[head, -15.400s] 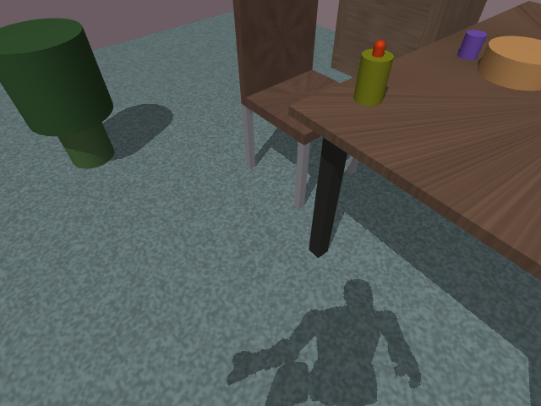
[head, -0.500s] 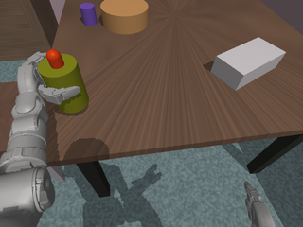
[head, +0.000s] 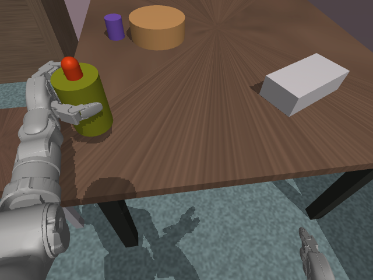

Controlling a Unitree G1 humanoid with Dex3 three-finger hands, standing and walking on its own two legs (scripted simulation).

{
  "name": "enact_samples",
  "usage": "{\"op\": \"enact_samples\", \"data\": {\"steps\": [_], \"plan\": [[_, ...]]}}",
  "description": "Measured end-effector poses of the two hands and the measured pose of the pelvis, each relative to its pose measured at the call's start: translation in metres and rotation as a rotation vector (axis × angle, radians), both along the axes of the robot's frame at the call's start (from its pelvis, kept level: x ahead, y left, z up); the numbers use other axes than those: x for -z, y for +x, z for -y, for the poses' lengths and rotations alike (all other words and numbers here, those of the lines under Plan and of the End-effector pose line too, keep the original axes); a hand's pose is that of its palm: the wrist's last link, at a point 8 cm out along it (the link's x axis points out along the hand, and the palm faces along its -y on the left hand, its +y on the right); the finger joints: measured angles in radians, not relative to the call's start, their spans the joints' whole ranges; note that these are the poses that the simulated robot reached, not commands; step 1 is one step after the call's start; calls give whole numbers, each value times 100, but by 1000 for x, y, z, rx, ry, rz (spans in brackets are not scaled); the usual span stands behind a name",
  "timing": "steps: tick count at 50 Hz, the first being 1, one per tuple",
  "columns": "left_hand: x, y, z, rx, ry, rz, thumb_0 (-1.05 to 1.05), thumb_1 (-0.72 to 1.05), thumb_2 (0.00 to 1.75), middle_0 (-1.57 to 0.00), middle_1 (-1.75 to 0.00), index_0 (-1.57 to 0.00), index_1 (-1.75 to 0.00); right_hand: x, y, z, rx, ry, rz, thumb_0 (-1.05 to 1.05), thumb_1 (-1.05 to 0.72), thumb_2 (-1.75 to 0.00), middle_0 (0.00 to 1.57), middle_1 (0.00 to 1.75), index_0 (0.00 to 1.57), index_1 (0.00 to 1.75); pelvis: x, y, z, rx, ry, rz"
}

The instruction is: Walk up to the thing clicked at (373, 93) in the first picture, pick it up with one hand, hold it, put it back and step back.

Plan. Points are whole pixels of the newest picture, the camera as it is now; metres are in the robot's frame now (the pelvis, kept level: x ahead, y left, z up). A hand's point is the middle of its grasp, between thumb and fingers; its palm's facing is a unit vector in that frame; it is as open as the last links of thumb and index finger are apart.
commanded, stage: lift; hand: left
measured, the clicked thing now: (82, 94) +0.49 +0.19 +0.16
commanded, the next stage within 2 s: hold in 1.40 s
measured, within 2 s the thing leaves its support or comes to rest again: neither
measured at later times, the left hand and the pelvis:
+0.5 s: hand (64, 81) +0.44 +0.19 +0.23, palm faces +0.19 -0.98 -0.03, open 11.7 cm; pelvis +0.01 -0.01 +0.01, yaw +1 degrees
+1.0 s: hand (52, 86) +0.36 +0.17 +0.27, palm faces +0.17 -0.98 -0.03, open 11.7 cm; pelvis -0.01 -0.02 +0.02, yaw +3 degrees
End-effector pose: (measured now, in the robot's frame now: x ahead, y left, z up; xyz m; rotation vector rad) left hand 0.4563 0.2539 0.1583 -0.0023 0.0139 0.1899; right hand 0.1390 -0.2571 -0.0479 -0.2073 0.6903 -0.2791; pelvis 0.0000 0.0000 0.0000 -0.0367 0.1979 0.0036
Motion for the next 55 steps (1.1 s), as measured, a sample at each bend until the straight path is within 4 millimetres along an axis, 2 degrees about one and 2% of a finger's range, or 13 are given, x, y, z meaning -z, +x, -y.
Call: {"op": "enact_samples", "data": {"steps": [6,15,28,33,44,55], "plan": [[-7,-2,3,7,16,-9,-1,-61,94,-63,-107,-65,-108,-6,1,1,-3,4,32,-1,51,-6,6,5,5,5,-3,2,0,3,2,8],[-18,-18,12,16,20,14,-1,-61,94,-63,-107,-65,-108,-6,5,-1,-13,27,50,-1,51,-6,6,5,5,5,-6,6,3,-1,5,42],[-77,-60,16,3,43,90,-1,-61,94,-63,-107,-66,-108,-6,15,-8,-47,78,100,-1,52,-6,5,5,5,5,-15,7,10,-21,19,128],[-84,-77,22,8,52,40,-1,-61,94,-63,-107,-65,-108,-7,18,-11,-74,101,121,-1,52,-6,5,5,5,5,-18,2,12,-28,26,157],[-101,-114,29,12,27,56,-1,-61,94,-63,-107,-66,-108,-13,7,4,-71,68,146,-1,53,-6,5,5,5,5,-22,-8,18,-39,37,204],[-123,-129,34,25,31,45,-1,-61,94,-63,-107,-66,-108,-7,7,3,-49,84,162,-1,53,-6,5,5,5,5,-24,-15,16,-41,37,227]]}}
